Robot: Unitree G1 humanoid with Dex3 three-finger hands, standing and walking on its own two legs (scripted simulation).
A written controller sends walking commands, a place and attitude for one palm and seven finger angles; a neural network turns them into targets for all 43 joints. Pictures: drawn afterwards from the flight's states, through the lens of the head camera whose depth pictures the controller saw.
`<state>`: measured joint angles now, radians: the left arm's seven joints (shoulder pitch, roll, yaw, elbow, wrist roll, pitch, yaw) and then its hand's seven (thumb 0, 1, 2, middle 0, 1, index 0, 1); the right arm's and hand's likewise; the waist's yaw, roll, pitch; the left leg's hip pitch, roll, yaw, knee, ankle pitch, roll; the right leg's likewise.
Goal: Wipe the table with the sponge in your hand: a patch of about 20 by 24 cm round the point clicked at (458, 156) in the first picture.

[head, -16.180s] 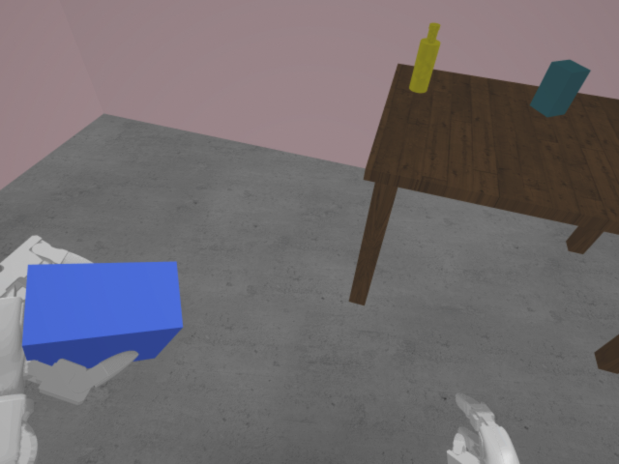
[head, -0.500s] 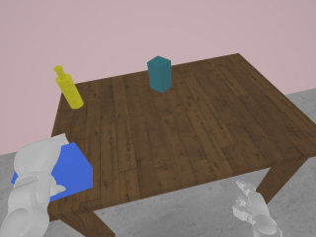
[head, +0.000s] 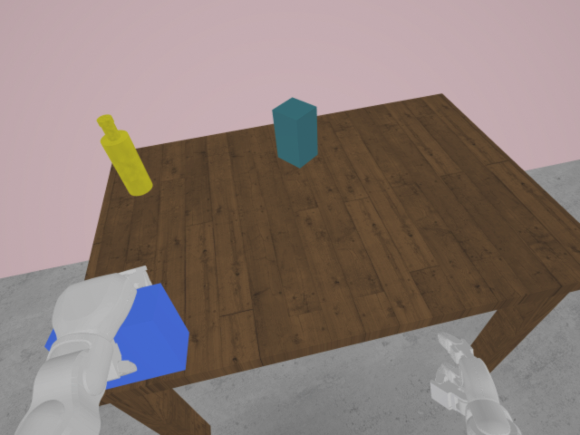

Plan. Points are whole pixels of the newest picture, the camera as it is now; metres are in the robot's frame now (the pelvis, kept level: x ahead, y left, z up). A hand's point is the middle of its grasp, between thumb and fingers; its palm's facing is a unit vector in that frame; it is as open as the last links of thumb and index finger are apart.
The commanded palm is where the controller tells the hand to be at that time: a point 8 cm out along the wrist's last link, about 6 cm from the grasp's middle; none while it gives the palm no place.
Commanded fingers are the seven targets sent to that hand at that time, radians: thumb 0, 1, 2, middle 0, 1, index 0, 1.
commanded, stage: move the sponge above the wiping area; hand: left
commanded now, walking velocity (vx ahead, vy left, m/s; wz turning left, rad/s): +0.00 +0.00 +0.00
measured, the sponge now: (131, 346) +0.20 +0.28 +0.01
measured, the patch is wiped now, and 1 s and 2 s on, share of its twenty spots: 0.00 0.00 0.00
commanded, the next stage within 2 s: none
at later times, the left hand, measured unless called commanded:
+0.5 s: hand (127, 330) +0.21 +0.28 +0.03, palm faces -0.10 -0.11 -0.99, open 10.6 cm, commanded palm +0.20 +0.28 +0.11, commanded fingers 0.00 0.10 1.30 -1.20 -1.60 -1.20 -1.60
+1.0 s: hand (122, 327) +0.22 +0.29 +0.02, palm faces -0.06 -0.07 -1.00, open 10.6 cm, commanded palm +0.21 +0.29 +0.09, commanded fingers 0.00 0.10 1.30 -1.20 -1.60 -1.20 -1.60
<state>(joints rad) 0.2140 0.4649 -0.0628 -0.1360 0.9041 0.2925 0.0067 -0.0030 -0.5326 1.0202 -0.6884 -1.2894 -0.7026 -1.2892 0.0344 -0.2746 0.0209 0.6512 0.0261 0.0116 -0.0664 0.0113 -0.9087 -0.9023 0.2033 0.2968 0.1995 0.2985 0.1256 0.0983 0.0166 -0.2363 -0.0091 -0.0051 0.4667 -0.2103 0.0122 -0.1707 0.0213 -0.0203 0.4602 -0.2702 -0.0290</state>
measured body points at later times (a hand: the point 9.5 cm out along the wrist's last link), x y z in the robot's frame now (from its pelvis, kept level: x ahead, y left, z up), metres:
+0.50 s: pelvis -0.01 +0.00 +0.00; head +0.00 -0.02 +0.45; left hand +0.22 +0.28 +0.09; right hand +0.24 -0.20 -0.08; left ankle +0.02 +0.11 -0.74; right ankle -0.01 -0.10 -0.74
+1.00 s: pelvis +0.00 +0.00 +0.00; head +0.01 -0.02 +0.45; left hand +0.22 +0.29 +0.08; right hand +0.22 -0.22 -0.09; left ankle +0.03 +0.11 -0.74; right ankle -0.01 -0.10 -0.74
